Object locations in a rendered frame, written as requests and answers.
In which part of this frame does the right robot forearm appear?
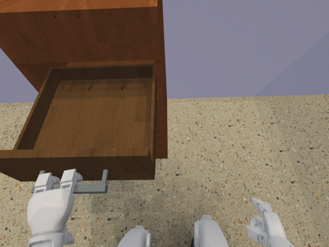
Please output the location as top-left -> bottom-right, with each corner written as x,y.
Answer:
267,237 -> 293,247

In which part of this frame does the robot left hand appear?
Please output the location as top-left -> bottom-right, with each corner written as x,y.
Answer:
27,169 -> 83,244

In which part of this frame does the handle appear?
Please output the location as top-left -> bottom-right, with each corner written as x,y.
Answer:
31,169 -> 108,194

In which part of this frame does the left robot forearm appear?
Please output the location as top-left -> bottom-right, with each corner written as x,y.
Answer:
28,233 -> 64,247

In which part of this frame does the right robot thigh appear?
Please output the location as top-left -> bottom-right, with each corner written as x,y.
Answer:
194,219 -> 229,247

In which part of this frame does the robot thigh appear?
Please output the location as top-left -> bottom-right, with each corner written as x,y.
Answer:
194,219 -> 229,247
117,228 -> 151,247

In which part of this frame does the left robot thigh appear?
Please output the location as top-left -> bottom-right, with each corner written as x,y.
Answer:
117,228 -> 151,247

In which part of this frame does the drawer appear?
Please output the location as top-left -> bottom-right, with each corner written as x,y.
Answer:
0,64 -> 157,182

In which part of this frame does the cabinet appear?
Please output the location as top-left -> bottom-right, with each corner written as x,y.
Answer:
0,0 -> 168,159

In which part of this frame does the robot right hand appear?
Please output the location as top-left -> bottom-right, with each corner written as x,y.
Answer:
247,198 -> 287,246

